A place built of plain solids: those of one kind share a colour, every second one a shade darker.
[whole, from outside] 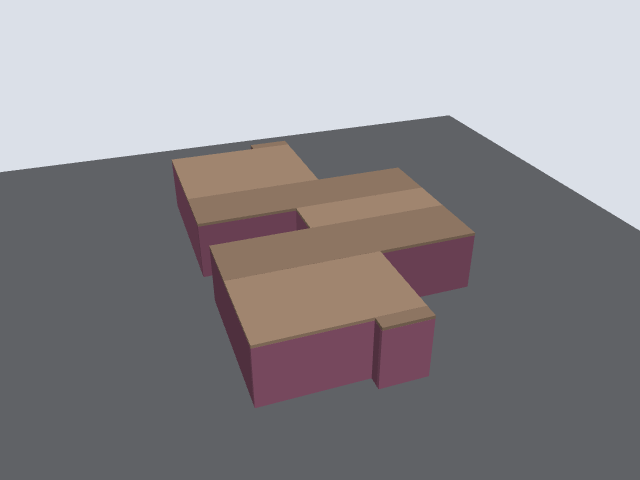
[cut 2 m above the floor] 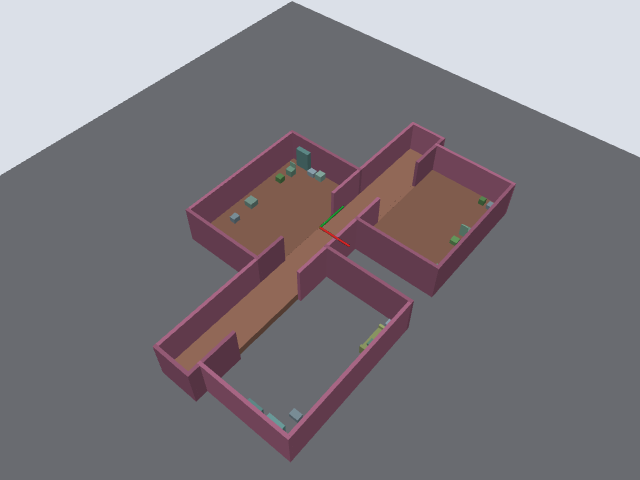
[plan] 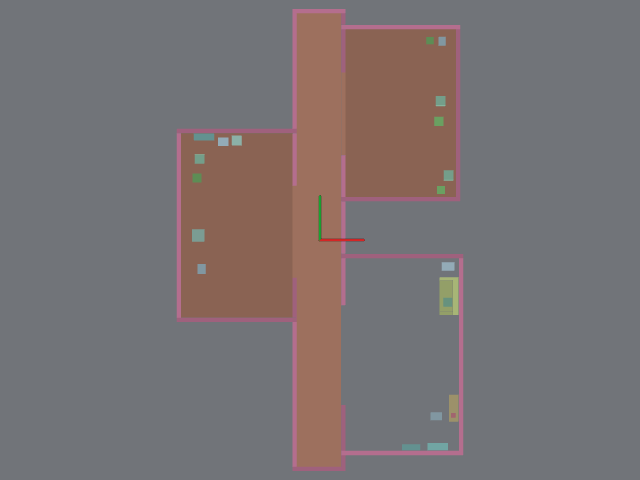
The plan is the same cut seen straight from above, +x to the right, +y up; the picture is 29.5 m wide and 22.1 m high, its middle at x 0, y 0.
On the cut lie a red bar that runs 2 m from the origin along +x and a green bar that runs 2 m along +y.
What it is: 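A storey of a split-level house; a hall and three lower rooms open beside it; the rooms' floors lie 0.52 m, 0.132 m and not at all below the hall's; a bare drop, one riser, a flush line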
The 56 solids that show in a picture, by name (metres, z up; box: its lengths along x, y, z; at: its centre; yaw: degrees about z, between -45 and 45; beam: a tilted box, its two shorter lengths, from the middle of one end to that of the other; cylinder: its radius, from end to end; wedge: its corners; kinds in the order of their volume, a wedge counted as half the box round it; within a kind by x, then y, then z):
{
 "floor_1": {"box": [5.13, 8.5, 0.44], "at": [-3.83, 0.67, 0.17]},
 "floor_2": {"box": [0.2, 4.24, 0.44], "at": [-1.17, 0.38, 0.17]},
 "floor_3": {"box": [2.04, 20.88, 0.57], "at": [-0.05, 0.0, 0.23]},
 "floor_4": {"box": [0.2, 3.8, 0.57], "at": [1.07, 5.81, 0.23]},
 "floor_5": {"box": [5.09, 7.73, 0.57], "at": [3.72, 5.84, 0.23]},
 "wall_1": {"box": [0.2, 8.5, 3.21], "at": [-6.5, 0.67, 1.56]},
 "wall_2": {"box": [5.53, 0.2, 3.21], "at": [-3.83, -3.68, 1.56]},
 "wall_3": {"box": [5.53, 0.2, 3.21], "at": [-3.83, 5.02, 1.56]},
 "wall_4": {"box": [0.2, 6.66, 3.21], "at": [-1.17, -7.11, 1.56]},
 "wall_5": {"box": [0.2, 1.84, 3.21], "at": [-1.17, -2.66, 1.56]},
 "wall_6": {"box": [0.2, 2.42, 3.21], "at": [-1.17, 3.71, 1.56]},
 "wall_7": {"box": [0.2, 5.32, 3.21], "at": [-1.17, 7.78, 1.56]},
 "wall_8": {"box": [2.44, 0.2, 3.21], "at": [-0.05, -10.54, 1.56]},
 "wall_9": {"box": [2.44, 0.2, 3.21], "at": [-0.05, 10.54, 1.56]},
 "wall_10": {"box": [0.2, 0.53, 3.21], "at": [1.07, -10.17, 1.56]},
 "wall_11": {"box": [0.2, 2.12, 3.21], "at": [1.07, -8.65, 1.56]},
 "wall_12": {"box": [0.2, 2.17, 3.21], "at": [1.07, -1.92, 1.56]},
 "wall_13": {"box": [0.2, 2.42, 3.21], "at": [1.07, 0.57, 1.56]},
 "wall_14": {"box": [0.2, 1.93, 3.21], "at": [1.07, 2.94, 1.56]},
 "wall_15": {"box": [0.2, 2.0, 3.21], "at": [1.07, 8.71, 1.56]},
 "wall_16": {"box": [0.2, 0.53, 3.21], "at": [1.07, 10.17, 1.56]},
 "wall_17": {"box": [5.49, 0.2, 3.21], "at": [3.72, 1.88, 1.56]},
 "wall_18": {"box": [5.49, 0.2, 3.21], "at": [3.72, 9.81, 1.56]},
 "wall_19": {"box": [5.63, 0.2, 3.21], "at": [3.79, -9.81, 1.56]},
 "wall_20": {"box": [5.63, 0.2, 3.21], "at": [3.79, -0.74, 1.56]},
 "wall_21": {"box": [0.2, 7.73, 3.21], "at": [6.36, 5.84, 1.56]},
 "wall_22": {"box": [0.2, 8.87, 3.21], "at": [6.5, -5.27, 1.56]},
 "roof_1": {"box": [7.77, 2.42, 0.16], "at": [-2.71, 0.57, 3.24]},
 "roof_2": {"box": [13.06, 3.34, 0.16], "at": [-0.07, 3.45, 3.24]},
 "roof_3": {"box": [2.44, 0.73, 0.16], "at": [-0.05, -10.27, 3.24]},
 "roof_4": {"box": [2.44, 0.73, 0.16], "at": [-0.05, 10.27, 3.24]},
 "roof_5": {"box": [13.2, 3.14, 0.16], "at": [0.0, -2.21, 3.24]},
 "roof_6": {"box": [7.73, 4.79, 0.16], "at": [2.6, 7.51, 3.24]},
 "roof_7": {"box": [7.87, 6.13, 0.16], "at": [2.67, -6.84, 3.24]},
 "case_1": {"box": [0.94, 0.32, 1.38], "at": [-5.34, 4.74, 1.08]},
 "case_2": {"box": [0.84, 0.29, 1.99], "at": [4.19, -9.54, 0.94]},
 "case_3": {"box": [0.94, 0.34, 2.01], "at": [5.42, -9.52, 0.95]},
 "sofa_1": {"box": [0.62, 1.45, 0.47], "at": [5.81, -2.58, 0.18]},
 "sofa_2": {"box": [0.26, 1.75, 0.88], "at": [6.25, -2.58, 0.39]},
 "sideboard_1": {"box": [0.44, 1.24, 0.77], "at": [6.16, -7.75, 0.34]},
 "toybox_1": {"box": [0.38, 0.46, 0.36], "at": [-5.45, -1.34, 0.57]},
 "toybox_2": {"box": [0.49, 0.39, 0.34], "at": [-4.46, 4.53, 0.56]},
 "toybox_3": {"box": [0.53, 0.38, 0.34], "at": [5.35, -8.12, 0.12]},
 "toybox_4": {"box": [0.34, 0.42, 0.31], "at": [5.62, 9.15, 0.67]},
 "toybox_5": {"box": [0.59, 0.39, 0.4], "at": [5.9, -1.22, 0.15]},
 "chair_1": {"box": [0.46, 0.41, 0.45], "at": [-5.54, 3.71, 0.61]},
 "chair_2": {"box": [0.46, 0.06, 0.87], "at": [5.55, 6.19, 0.95]},
 "chair_3": {"box": [0.46, 0.42, 0.44], "at": [5.55, 6.42, 0.74]},
 "chair_4": {"box": [0.45, 0.44, 0.46], "at": [5.92, 2.99, 0.75]},
 "pouf_1": {"box": [0.57, 0.57, 0.39], "at": [-5.61, 0.21, 0.58]},
 "pouf_2": {"box": [0.47, 0.47, 0.44], "at": [-3.83, 4.58, 0.61]},
 "basket_1": {"box": [0.42, 0.42, 0.38], "at": [-5.66, 2.86, 0.57]},
 "basket_2": {"box": [0.34, 0.34, 0.38], "at": [5.07, 9.18, 0.71]},
 "basket_3": {"box": [0.43, 0.43, 0.29], "at": [5.47, 5.46, 0.66]},
 "basket_4": {"box": [0.37, 0.37, 0.34], "at": [5.58, 2.31, 0.69]},
 "cushion_1": {"box": [0.42, 0.42, 0.16], "at": [5.88, -2.87, 0.49]}
}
